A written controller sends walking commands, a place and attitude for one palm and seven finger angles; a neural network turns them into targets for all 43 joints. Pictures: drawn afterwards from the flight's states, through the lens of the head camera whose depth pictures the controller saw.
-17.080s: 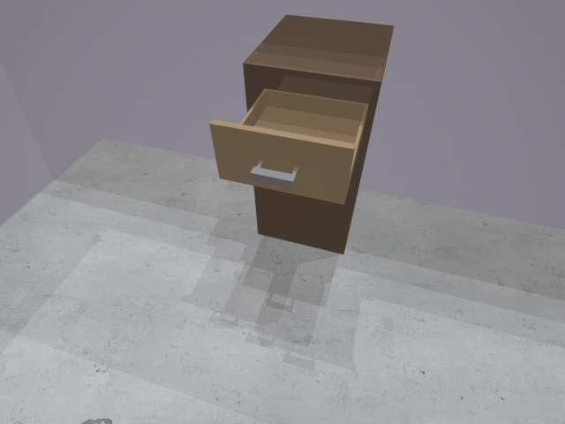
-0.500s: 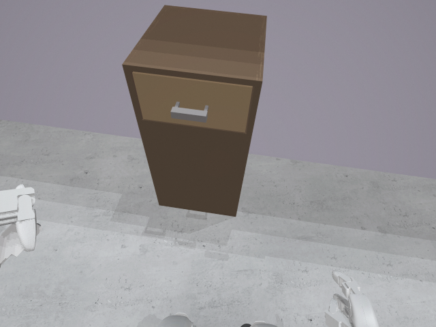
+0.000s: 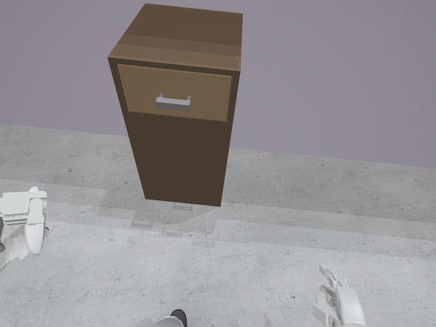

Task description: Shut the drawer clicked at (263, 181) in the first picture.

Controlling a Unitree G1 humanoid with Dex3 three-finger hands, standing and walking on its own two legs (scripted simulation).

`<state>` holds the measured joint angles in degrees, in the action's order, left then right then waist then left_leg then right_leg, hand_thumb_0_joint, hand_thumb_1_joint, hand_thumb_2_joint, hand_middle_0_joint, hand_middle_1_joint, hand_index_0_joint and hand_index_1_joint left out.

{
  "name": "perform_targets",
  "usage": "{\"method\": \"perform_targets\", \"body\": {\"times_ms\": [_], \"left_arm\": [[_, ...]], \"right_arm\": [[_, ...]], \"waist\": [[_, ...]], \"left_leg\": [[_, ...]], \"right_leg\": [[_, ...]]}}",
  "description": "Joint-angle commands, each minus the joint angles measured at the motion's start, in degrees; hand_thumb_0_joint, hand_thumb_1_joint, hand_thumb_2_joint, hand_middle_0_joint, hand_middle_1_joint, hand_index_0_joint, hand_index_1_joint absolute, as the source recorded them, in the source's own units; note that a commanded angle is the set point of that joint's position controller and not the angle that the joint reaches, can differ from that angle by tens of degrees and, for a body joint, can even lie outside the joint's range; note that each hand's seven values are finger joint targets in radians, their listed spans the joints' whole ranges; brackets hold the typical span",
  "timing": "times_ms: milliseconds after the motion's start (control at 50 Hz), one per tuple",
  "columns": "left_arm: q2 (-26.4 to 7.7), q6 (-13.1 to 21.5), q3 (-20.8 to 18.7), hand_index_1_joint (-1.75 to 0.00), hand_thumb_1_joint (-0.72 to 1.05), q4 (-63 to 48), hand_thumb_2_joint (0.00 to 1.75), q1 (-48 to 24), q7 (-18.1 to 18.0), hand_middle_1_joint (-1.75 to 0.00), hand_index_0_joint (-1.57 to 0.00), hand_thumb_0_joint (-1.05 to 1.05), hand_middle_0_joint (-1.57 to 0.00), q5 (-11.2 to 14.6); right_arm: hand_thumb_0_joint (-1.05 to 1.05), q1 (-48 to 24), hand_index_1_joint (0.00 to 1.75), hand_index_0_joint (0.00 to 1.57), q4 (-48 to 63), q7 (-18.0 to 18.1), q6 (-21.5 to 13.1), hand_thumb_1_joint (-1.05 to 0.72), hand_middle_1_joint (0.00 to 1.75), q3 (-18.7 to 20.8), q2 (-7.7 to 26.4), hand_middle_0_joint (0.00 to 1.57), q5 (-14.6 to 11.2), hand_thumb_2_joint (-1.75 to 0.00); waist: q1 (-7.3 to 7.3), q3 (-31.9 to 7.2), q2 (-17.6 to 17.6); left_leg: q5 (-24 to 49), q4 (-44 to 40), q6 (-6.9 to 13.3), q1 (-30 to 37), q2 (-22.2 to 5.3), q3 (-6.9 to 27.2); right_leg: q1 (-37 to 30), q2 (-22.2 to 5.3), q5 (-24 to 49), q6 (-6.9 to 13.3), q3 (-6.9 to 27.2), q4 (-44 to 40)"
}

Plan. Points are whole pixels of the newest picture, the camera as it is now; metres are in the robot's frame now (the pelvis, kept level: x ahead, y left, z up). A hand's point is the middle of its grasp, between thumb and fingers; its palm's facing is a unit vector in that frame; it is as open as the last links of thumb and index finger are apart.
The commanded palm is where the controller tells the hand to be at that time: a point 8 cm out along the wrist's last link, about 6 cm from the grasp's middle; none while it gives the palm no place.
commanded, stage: stop stepping back and stand still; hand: left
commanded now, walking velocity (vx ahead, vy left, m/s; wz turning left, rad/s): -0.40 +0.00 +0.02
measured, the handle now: (174, 100) +0.78 +0.16 -0.07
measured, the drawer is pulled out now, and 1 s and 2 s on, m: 0.00 0.00 0.00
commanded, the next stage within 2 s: let the arm hang, fingers relaxed in 1.26 s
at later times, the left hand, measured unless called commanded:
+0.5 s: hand out of the picture +0.12 +0.31 +0.17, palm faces +0.45 -0.81 -0.36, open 3.2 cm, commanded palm +0.07 +0.33 +0.19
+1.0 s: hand out of the picture +0.15 +0.26 +0.16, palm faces +0.31 -0.84 -0.44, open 3.3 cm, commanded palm +0.09 +0.31 +0.19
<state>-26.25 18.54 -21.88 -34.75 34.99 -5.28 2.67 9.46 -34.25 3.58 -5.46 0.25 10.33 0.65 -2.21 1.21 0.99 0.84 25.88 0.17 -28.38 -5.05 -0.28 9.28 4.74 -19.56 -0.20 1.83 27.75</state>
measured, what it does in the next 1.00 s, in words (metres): steps on the spot: left foot, then right foot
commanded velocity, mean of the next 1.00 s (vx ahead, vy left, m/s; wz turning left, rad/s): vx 0.05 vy -0.04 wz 0.00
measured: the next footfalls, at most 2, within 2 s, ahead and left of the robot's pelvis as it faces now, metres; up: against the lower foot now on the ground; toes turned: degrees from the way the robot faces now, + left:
left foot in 0.46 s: +0.01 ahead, +0.13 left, +0.00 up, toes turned -1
right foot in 0.76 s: -0.06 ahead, -0.07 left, +0.00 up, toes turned -6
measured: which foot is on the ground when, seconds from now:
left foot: down 0.00-0.30, up 0.32-0.44, down 0.46-1.00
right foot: down 0.00-0.48, up 0.50-0.74, down 0.76-1.00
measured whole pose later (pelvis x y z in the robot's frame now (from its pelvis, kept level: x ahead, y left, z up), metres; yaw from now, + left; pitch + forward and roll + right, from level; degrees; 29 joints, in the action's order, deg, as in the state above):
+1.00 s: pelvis -0.06 +0.03 +0.01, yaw -3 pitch +0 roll +0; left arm -21.3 11.4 -20.2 -30.8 36.0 -8.4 1.6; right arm 13.7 -37.6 5.0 -6.3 0.5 12.7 0.3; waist -1.1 -0.3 -1.0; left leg -12.5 28.2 1.6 -16.0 0.5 -2.3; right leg 10.3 0.2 -18.0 1.1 -3.2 27.9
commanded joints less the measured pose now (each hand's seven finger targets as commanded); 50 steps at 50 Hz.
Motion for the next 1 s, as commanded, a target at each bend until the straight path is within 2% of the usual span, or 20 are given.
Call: {"method": "perform_targets", "body": {"times_ms": [0, 80, 120, 180, 240, 260, 280, 300, 320, 380, 420, 480, 540, 620, 660, 700, 740, 780, 900, 980], "left_arm": [[-10.41, 3.89, -10.21, -1.6, 0.9, -9.71, 0.9, 2.53, -2.01, -1.6, -1.4, 0.0, -1.4, 2.32], [-7.62, 3.53, -7.19, -1.6, 0.9, -5.47, 0.9, 0.03, -2.19, -1.6, -1.4, 0.0, -1.4, 1.84], [-6.62, 3.19, -6.15, -1.6, 0.9, -5.74, 0.9, -0.36, -2.2, -1.6, -1.4, 0.0, -1.4, 2.03], [-6.68, 1.36, -7.64, -1.6, 0.9, -9.61, 0.9, -1.62, -2.34, -1.6, -1.4, 0.0, -1.4, 0.79], [-8.84, 0.2, -8.51, -1.6, 0.9, -16.67, 0.9, 2.84, -2.05, -1.6, -1.4, 0.0, -1.4, 0.84], [-9.03, -0.7, -8.08, -1.6, 0.9, -18.88, 0.9, 4.89, -2.04, -1.6, -1.4, 0.0, -1.4, 0.55], [-9.94, -1.69, -8.66, -1.6, 0.9, -20.81, 0.9, 5.47, -2.17, -1.6, -1.4, 0.0, -1.4, 0.38], [-9.13, -2.87, -10.87, -1.6, 0.9, -19.33, 0.9, 4.54, -3.08, -1.6, -1.4, 0.0, -1.4, 0.98], [-6.74, -4.16, -7.35, -1.6, 0.9, -15.76, 0.9, 1.57, -2.96, -1.6, -1.4, 0.0, -1.4, 1.04], [-3.31, -5.32, -4.57, -1.6, 0.9, -4.42, 0.9, -6.09, -4.74, -1.6, -1.4, 0.0, -1.4, -0.46], [-3.36, -4.13, -2.89, -1.6, 0.9, -5.9, 0.9, -13.0, -4.57, -1.6, -1.4, 0.0, -1.4, -1.38], [-5.33, -3.16, -3.76, -1.6, 0.9, -9.19, 0.9, -12.98, -4.19, -1.6, -1.4, 0.0, -1.4, -1.75], [-3.71, -3.56, -3.03, -1.6, 0.9, -14.72, 0.9, -0.94, -3.81, -1.6, -1.4, 0.0, -1.4, -1.58], [-4.49, -4.84, -4.59, -1.6, 0.9, -14.49, 0.9, 5.31, -4.67, -1.6, -1.4, 0.0, -1.4, -0.99], [-5.3, -5.35, -5.81, -1.6, 0.9, -11.31, 0.9, 4.36, -5.2, -1.6, -1.4, 0.0, -1.4, -0.95], [-6.05, -5.5, -6.67, -1.6, 0.9, -8.64, 0.9, 3.25, -5.2, -1.6, -1.4, 0.0, -1.4, -0.8], [-7.52, -4.44, -8.12, -1.6, 0.9, -6.56, 0.9, -0.14, -4.7, -1.6, -1.4, 0.0, -1.4, 0.43], [-5.39, -4.45, -6.3, -1.6, 0.9, -5.92, 0.9, -1.87, -4.35, -1.6, -1.4, 0.0, -1.4, 0.59], [-5.52, -2.93, -5.34, -1.6, 0.9, -10.43, 0.9, -1.13, -4.14, -1.6, -1.4, 0.0, -1.4, -0.68], [-5.24, -1.99, -6.0, -1.6, 0.9, -9.56, 0.9, 1.88, -4.16, -1.6, -1.4, 0.0, -1.4, -0.59]], "right_arm": [[0.0, -4.74, 0.3, 0.2, 9.29, 1.21, -2.21, -0.9, 0.3, 3.09, 7.81, 0.2, -0.04, -0.9], [0.0, -2.58, 0.3, 0.2, 8.04, 1.98, -2.39, -0.9, 0.3, 3.05, 8.65, 0.2, 0.05, -0.9], [0.0, -2.39, 0.3, 0.2, 8.36, 2.4, -3.42, -0.9, 0.3, 3.34, 9.98, 0.2, -0.12, -0.9], [0.0, -3.99, 0.3, 0.2, 9.14, 2.22, -3.9, -0.9, 0.3, 3.61, 10.68, 0.2, 1.05, -0.9], [0.0, -2.86, 0.3, 0.2, 9.47, 0.73, -4.69, -0.9, 0.3, 3.75, 8.07, 0.2, 1.22, -0.9], [0.0, -1.44, 0.3, 0.2, 8.99, 0.34, -4.14, -0.9, 0.3, 3.97, 7.5, 0.2, 0.89, -0.9], [0.0, -0.37, 0.3, 0.2, 7.91, 0.13, -2.94, -0.9, 0.3, 4.67, 8.0, 0.2, 0.68, -0.9], [0.0, 1.14, 0.3, 0.2, 6.02, -0.27, -1.8, -0.9, 0.3, 4.74, 8.28, 0.2, 1.91, -0.9], [0.0, -0.04, 0.3, 0.2, 6.26, -0.02, -1.01, -0.9, 0.3, 3.67, 6.59, 0.2, 0.56, -0.9], [0.0, -1.4, 0.3, 0.2, 4.71, 1.94, -2.44, -0.9, 0.3, 1.71, 7.12, 0.2, 0.44, -0.9], [0.0, -1.49, 0.3, 0.2, 4.98, 2.74, -4.7, -0.9, 0.3, 1.51, 9.68, 0.2, -0.03, -0.9], [0.0, -1.4, 0.3, 0.2, 5.45, 2.18, -6.72, -0.9, 0.3, 0.55, 6.39, 0.2, 0.56, -0.9], [0.0, -1.96, 0.3, 0.2, 7.11, 0.03, -7.23, -0.9, 0.3, 0.7, 6.43, 0.2, 0.38, -0.9], [0.0, -2.53, 0.3, 0.2, 8.01, -0.02, -5.72, -0.9, 0.3, 0.35, 7.0, 0.2, 1.01, -0.9], [0.0, -1.86, 0.3, 0.2, 7.78, 0.81, -4.15, -0.9, 0.3, 0.84, 7.38, 0.2, 1.18, -0.9], [0.0, -1.65, 0.3, 0.2, 7.79, 1.39, -2.87, -0.9, 0.3, 1.15, 7.28, 0.2, 1.21, -0.9], [0.0, -1.03, 0.3, 0.2, 6.97, 1.49, -1.97, -0.9, 0.3, 1.66, 7.12, 0.2, 1.18, -0.9], [0.0, -0.41, 0.3, 0.2, 5.58, 1.43, -2.7, -0.9, 0.3, 2.05, 7.55, 0.2, 0.03, -0.9], [0.0, -3.53, 0.3, 0.2, 6.14, 1.98, -4.25, -0.9, 0.3, 1.62, 8.46, 0.2, -0.2, -0.9], [0.0, -2.35, 0.3, 0.2, 6.69, 1.56, -4.22, -0.9, 0.3, 2.16, 8.29, 0.2, -0.46, -0.9]], "waist": [[0.69, -3.21, -0.45], [-0.11, 0.25, -0.11], [0.17, 1.05, 6.15], [2.31, -3.22, 16.9], [3.78, -13.01, 12.3], [3.19, -14.24, 5.67], [1.56, -11.98, -4.9], [1.67, -9.4, -6.02], [0.99, -4.49, -11.07], [-0.23, 3.55, -5.85], [0.47, 5.02, 8.72], [0.76, -1.81, 14.34], [2.32, -5.35, 4.1], [1.88, -3.49, 13.64], [1.61, -3.31, 11.65], [0.87, -2.92, 5.14], [0.15, -3.66, -3.27], [0.57, -4.42, -7.23], [1.64, -3.96, 7.06], [1.95, -6.0, 3.88]], "left_leg": [[-13.87, 8.63, -1.74, 23.13, 3.6, -0.17], [-12.94, 2.76, -1.07, 23.83, 1.55, 3.74], [-26.55, -7.66, -0.67, 19.93, -1.81, 9.6], [-51.02, -28.43, 1.0, -2.0, -7.97, 17.57], [-34.31, -16.04, -1.29, 8.77, -2.03, 5.29], [-25.17, -0.5, -2.7, 16.23, 3.98, -2.98], [-18.52, 21.19, -2.87, 24.86, 8.59, -4.1], [-17.0, 32.85, -2.62, 22.69, 9.23, -2.84], [-18.7, 36.52, -2.05, 14.1, 6.34, 2.8], [-21.96, 10.05, 0.43, 14.85, 1.86, 1.88], [-22.87, -9.7, 2.2, 13.46, -3.2, 11.12], [-31.76, -20.76, 4.15, 15.91, -12.17, 28.87], [-24.37, -17.0, 6.22, 18.98, -10.9, 20.8], [-31.62, -20.16, 2.73, 8.72, -6.48, 10.55], [-34.62, -17.0, 2.45, 4.99, -4.84, 8.27], [-28.34, -9.0, 1.5, 3.94, -1.32, 5.68], [-17.68, 4.69, 0.18, 8.03, 1.56, 2.34], [-16.98, 7.26, 0.2, 13.77, 2.59, 0.9], [-3.17, -7.33, 2.84, 15.15, -3.5, 10.6], [1.26, -2.22, 2.12, 14.96, -1.12, 5.52]], "right_leg": [[26.79, -10.63, -3.37, 3.44, 3.9, -15.48], [25.87, -5.33, -2.48, 1.18, -0.43, -11.76], [21.44, -0.68, -12.2, 0.58, -2.1, -8.07], [-3.95, 6.26, -11.1, 1.15, -5.4, 13.03], [-4.79, 3.49, -12.11, 2.79, -5.93, 1.62], [3.46, -2.08, -13.9, 4.0, -1.75, -7.97], [23.96, -13.08, -21.23, 6.28, 11.3, -19.33], [31.96, -20.45, -20.85, 10.65, 16.2, -22.62], [30.54, -20.76, -24.66, 12.4, 16.35, -19.92], [25.48, -14.29, -19.28, 5.76, 6.1, -12.56], [17.55, -6.34, -6.22, 1.45, -0.18, 2.63], [17.98, -4.36, -7.58, 0.08, 0.6, 23.27], [15.39, -5.65, -4.18, 0.48, 0.53, 19.6], [1.91, -2.81, -4.66, 1.03, -6.85, 6.92], [-4.57, -2.14, -3.86, 1.62, -8.19, -0.81], [-6.26, -4.99, -1.15, 3.03, -3.67, -8.27], [1.12, -14.55, -2.84, 7.03, 8.71, -13.79], [8.45, -15.81, -7.47, 7.06, 7.53, -13.14], [3.04, -6.12, 9.33, 0.34, -2.71, -0.22], [-0.56, -7.8, 15.9, 0.9, -0.27, -4.09]]}}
